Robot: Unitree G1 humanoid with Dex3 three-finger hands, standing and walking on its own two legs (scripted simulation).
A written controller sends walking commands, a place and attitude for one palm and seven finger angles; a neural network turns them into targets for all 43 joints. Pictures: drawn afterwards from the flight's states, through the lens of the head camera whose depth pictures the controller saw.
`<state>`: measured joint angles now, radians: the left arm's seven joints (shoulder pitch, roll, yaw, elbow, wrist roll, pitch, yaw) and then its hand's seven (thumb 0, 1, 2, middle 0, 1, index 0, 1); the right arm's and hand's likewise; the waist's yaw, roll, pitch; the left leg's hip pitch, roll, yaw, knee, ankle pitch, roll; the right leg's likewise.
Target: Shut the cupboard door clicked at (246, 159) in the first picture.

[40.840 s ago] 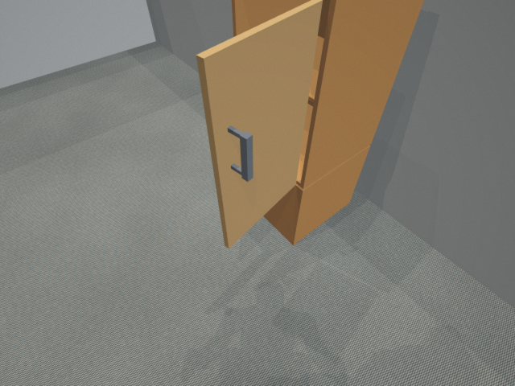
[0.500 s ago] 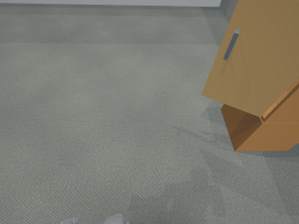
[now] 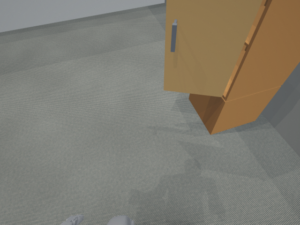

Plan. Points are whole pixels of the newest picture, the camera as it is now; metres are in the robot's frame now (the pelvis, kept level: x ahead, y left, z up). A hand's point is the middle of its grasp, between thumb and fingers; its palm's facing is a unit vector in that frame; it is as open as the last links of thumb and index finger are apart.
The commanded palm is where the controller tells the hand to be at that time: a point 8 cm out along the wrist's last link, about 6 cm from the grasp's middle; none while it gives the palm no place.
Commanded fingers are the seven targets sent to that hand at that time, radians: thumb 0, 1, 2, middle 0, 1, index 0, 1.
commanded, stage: turn to face it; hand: left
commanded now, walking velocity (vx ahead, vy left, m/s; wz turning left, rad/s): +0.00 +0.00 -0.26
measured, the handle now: (174, 35) +0.84 -0.07 +0.03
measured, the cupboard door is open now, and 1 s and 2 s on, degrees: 61 61 61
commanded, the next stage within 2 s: take the last steps up to it in 0.10 s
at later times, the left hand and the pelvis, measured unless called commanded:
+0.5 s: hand (92, 223) +0.15 +0.19 -0.16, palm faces -0.16 -0.97 -0.15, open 7.3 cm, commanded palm none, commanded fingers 0.00 0.90 0.90 -0.20 -0.30 -0.20 -0.30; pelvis +0.05 +0.01 +0.02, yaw -9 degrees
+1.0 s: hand (131, 197) +0.22 +0.08 -0.18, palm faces -0.14 -0.98 -0.15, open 7.3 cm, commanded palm none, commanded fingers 0.00 0.90 0.90 -0.20 -0.30 -0.20 -0.30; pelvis +0.19 -0.09 +0.00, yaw -9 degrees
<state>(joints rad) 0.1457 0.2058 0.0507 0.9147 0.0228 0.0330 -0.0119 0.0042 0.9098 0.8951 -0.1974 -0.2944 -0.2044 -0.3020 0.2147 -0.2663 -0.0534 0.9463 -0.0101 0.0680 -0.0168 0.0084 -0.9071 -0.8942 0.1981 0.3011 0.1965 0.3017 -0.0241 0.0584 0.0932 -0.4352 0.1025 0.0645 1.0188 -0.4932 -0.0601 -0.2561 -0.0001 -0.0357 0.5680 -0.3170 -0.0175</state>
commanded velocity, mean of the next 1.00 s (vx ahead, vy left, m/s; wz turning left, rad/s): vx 0.24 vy -0.08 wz -0.12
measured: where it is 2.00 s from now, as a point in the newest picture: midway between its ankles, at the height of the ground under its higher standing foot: (179, 198)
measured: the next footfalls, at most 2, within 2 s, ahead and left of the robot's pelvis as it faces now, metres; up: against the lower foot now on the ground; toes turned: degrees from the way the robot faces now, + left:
left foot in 0.24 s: +0.08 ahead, +0.13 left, +0.00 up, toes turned -1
right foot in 0.68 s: +0.13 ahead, -0.20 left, +0.00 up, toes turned -16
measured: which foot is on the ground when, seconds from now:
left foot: up 0.00-0.22, down 0.24-0.68, up 0.70-1.00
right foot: down 0.00-0.24, up 0.26-0.66, down 0.68-1.00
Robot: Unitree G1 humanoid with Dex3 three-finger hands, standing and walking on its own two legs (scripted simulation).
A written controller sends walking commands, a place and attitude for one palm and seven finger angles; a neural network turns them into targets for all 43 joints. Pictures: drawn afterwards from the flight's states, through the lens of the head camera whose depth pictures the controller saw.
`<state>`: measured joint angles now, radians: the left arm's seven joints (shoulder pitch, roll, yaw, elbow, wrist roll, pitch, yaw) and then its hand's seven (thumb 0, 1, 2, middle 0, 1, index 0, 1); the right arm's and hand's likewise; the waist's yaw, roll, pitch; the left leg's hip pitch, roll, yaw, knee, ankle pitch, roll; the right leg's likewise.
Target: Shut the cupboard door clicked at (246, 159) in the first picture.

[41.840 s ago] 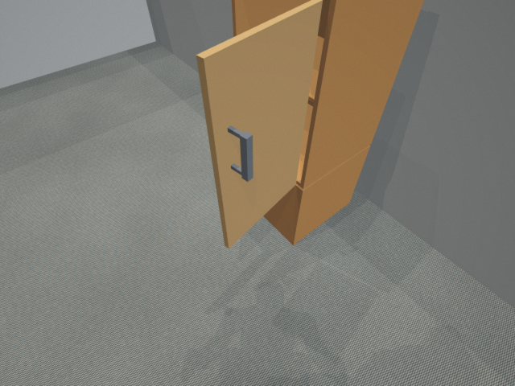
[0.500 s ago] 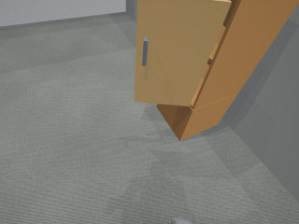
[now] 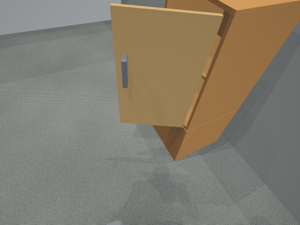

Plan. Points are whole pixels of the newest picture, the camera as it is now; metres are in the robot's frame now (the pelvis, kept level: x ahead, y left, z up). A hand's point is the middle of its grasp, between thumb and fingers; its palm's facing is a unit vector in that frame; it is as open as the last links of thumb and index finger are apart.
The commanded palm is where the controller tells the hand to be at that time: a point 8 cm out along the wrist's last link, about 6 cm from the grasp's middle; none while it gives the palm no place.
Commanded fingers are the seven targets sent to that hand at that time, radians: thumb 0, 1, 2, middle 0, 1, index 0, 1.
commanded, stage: take the last steps up to it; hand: left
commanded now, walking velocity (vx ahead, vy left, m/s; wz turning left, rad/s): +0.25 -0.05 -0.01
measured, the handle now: (125, 71) +0.63 +0.12 +0.03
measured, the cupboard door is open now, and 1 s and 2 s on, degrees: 61 61 61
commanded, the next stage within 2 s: come to a stop and stand still in 0.22 s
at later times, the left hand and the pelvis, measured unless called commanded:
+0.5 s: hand (114, 194) +0.24 +0.12 -0.17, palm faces -0.02 -0.98 -0.21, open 7.3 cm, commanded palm none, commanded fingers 0.00 0.90 0.90 -0.20 -0.30 -0.20 -0.30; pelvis +0.17 -0.06 +0.00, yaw +0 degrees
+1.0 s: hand (82, 215) +0.18 +0.21 -0.18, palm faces +0.06 -0.98 -0.20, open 7.3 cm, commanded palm none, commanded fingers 0.00 0.90 0.90 -0.20 -0.30 -0.20 -0.30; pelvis +0.16 +0.00 +0.01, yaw +0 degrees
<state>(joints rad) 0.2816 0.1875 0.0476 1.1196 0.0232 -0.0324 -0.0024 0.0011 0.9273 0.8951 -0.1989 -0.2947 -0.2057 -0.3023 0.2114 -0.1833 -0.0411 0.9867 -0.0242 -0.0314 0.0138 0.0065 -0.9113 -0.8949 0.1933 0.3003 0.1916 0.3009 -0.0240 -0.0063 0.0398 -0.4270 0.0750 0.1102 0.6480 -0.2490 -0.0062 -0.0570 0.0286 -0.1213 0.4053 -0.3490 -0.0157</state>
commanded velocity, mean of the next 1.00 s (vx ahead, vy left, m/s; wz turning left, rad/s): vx -0.04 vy -0.01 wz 0.00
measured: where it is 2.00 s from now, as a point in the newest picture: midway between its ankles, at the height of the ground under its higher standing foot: outside the picture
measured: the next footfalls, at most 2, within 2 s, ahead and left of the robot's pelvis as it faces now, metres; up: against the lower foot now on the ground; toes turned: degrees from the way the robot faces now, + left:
left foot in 0.02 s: +0.12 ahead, +0.09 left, +0.00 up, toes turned +7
right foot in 0.40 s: +0.25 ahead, -0.18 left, +0.00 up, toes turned -5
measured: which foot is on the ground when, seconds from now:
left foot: up 0.00-0.00, down 0.02-0.40, up 0.42-0.78, down 0.80-1.00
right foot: down 0.00-0.02, up 0.04-0.38, down 0.40-0.80, up 0.82-1.00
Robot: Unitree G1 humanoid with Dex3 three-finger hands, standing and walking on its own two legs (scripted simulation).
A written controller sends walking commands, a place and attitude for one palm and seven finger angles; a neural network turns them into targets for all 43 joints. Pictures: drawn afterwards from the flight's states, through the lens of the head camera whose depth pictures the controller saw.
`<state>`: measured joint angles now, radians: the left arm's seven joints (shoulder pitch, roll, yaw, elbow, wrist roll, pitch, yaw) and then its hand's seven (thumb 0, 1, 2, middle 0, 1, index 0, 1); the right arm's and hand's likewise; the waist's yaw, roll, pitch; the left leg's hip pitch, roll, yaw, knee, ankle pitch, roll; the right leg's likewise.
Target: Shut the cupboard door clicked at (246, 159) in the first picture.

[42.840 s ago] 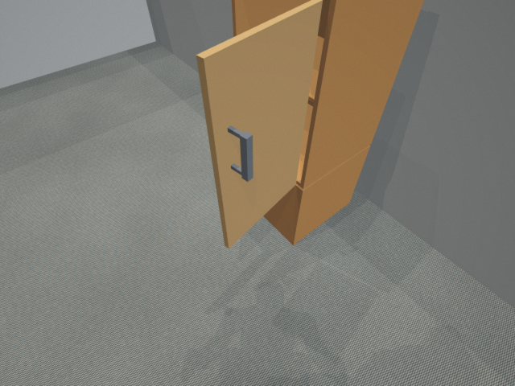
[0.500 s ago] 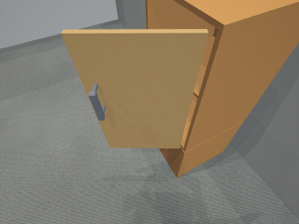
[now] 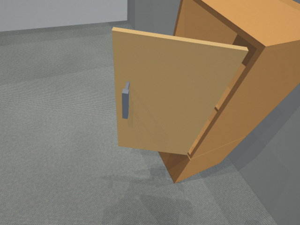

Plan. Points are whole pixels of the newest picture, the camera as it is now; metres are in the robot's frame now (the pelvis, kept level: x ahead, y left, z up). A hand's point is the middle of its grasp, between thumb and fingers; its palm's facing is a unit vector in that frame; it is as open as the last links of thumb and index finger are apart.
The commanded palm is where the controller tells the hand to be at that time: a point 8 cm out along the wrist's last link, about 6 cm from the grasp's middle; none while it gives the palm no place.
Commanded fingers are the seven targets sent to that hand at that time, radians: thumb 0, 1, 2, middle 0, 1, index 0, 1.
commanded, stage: come to a stop and stand still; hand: left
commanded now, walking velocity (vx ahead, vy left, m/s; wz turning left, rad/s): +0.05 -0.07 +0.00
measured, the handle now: (126, 100) +0.47 +0.12 +0.02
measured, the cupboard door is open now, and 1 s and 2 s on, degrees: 61 61 61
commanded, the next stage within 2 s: look again from close up in 0.66 s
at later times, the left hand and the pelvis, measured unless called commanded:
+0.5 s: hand out of the picture +0.03 +0.15 -0.18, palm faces -0.04 -0.97 -0.23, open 7.3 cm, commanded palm none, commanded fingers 0.00 0.90 0.90 -0.20 -0.30 -0.20 -0.30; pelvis -0.01 -0.03 -0.01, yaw -1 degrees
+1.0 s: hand out of the picture +0.01 +0.16 -0.18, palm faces -0.02 -0.98 -0.21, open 7.3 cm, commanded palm none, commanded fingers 0.00 0.90 0.90 -0.20 -0.30 -0.20 -0.30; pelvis +0.01 -0.03 -0.01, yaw -2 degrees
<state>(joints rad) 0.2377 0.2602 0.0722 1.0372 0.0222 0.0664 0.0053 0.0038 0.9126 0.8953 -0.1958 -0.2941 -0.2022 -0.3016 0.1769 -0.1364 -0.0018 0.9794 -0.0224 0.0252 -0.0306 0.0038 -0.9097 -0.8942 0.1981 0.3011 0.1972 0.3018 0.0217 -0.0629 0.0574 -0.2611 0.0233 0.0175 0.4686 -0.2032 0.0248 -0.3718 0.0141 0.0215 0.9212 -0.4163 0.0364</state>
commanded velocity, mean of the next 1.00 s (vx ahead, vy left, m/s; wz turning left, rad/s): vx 0.00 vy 0.00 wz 0.00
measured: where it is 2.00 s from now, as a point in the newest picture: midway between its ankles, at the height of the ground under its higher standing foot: outside the picture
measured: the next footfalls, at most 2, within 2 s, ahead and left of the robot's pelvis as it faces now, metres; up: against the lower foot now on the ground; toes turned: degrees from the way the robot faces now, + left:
right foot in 0.20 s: -0.03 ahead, -0.14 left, +0.00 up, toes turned -3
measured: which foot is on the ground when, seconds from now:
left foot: down 0.00-1.00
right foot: up 0.00-0.18, down 0.20-1.00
